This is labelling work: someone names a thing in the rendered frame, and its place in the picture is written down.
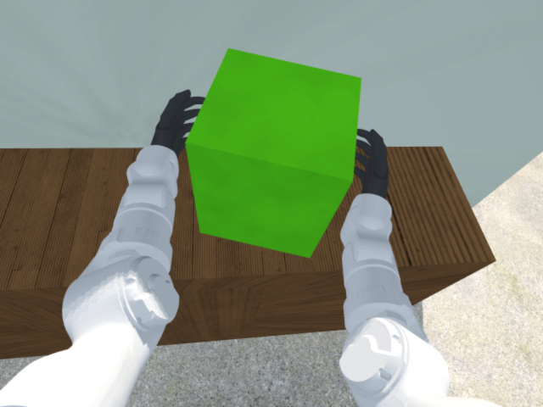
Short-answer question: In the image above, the right robot upper arm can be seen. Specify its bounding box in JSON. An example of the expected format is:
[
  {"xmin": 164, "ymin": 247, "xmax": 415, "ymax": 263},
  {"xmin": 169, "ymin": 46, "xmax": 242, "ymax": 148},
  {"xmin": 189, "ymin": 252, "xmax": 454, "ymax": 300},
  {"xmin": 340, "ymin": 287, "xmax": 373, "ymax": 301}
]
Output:
[{"xmin": 339, "ymin": 317, "xmax": 502, "ymax": 407}]

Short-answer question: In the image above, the left robot upper arm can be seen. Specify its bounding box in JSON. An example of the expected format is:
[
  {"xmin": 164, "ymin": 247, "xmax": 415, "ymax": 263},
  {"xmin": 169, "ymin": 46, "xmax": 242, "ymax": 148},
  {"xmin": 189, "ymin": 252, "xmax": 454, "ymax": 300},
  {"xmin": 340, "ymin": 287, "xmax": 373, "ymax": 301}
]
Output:
[{"xmin": 0, "ymin": 255, "xmax": 179, "ymax": 407}]

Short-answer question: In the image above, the right robot forearm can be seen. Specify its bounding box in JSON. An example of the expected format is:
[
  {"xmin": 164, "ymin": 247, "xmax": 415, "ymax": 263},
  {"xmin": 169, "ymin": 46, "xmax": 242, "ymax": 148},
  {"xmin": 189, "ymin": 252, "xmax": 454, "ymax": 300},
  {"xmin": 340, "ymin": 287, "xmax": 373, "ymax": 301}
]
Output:
[{"xmin": 340, "ymin": 193, "xmax": 433, "ymax": 347}]

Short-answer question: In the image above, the robot left hand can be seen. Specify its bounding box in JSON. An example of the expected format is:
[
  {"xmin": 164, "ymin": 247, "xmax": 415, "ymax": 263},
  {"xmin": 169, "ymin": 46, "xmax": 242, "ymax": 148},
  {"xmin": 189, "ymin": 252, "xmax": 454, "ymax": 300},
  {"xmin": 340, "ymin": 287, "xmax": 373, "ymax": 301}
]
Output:
[{"xmin": 151, "ymin": 90, "xmax": 205, "ymax": 158}]

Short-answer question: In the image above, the carton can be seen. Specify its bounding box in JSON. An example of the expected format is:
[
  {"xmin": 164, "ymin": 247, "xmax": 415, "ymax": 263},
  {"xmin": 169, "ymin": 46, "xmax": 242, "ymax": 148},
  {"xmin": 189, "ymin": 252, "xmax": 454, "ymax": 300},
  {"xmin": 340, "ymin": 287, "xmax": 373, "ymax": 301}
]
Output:
[{"xmin": 185, "ymin": 48, "xmax": 361, "ymax": 258}]

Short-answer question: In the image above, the pedestal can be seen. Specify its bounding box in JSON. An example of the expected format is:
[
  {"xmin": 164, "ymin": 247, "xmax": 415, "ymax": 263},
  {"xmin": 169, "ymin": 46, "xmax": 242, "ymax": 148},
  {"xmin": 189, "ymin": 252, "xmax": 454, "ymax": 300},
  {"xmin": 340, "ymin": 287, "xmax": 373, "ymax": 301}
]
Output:
[{"xmin": 0, "ymin": 147, "xmax": 496, "ymax": 360}]

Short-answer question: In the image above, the robot right hand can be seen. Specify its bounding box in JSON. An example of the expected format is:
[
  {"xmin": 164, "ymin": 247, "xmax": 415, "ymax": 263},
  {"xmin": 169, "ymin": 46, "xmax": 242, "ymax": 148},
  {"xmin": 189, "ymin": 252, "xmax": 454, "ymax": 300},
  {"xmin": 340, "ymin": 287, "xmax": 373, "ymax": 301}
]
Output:
[{"xmin": 354, "ymin": 129, "xmax": 389, "ymax": 199}]

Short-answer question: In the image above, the left robot forearm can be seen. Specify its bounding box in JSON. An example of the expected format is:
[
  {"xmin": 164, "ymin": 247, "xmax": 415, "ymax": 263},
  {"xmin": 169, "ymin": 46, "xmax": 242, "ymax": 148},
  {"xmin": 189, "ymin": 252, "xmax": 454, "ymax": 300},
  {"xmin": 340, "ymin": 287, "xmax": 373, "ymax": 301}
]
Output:
[{"xmin": 62, "ymin": 145, "xmax": 179, "ymax": 333}]

